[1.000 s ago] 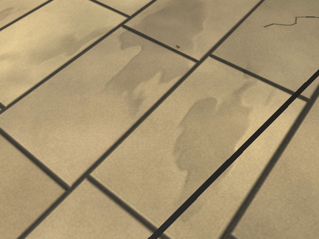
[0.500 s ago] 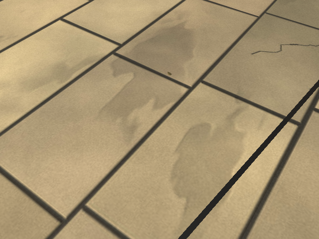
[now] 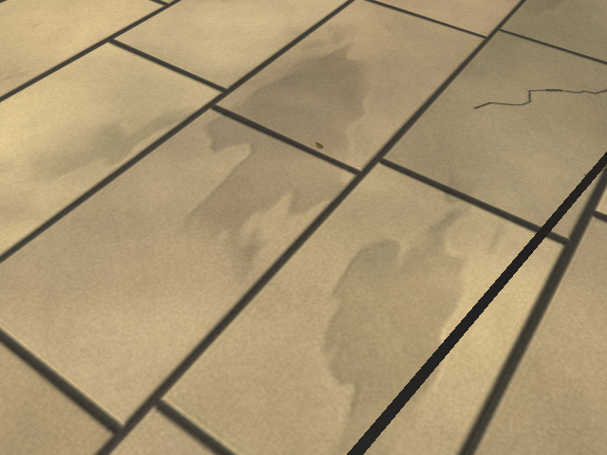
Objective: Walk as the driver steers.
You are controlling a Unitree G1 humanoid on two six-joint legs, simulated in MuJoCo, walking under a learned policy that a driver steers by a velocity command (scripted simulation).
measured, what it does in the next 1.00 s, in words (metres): stands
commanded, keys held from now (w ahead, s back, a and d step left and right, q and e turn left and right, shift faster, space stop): no key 0.74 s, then w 0.26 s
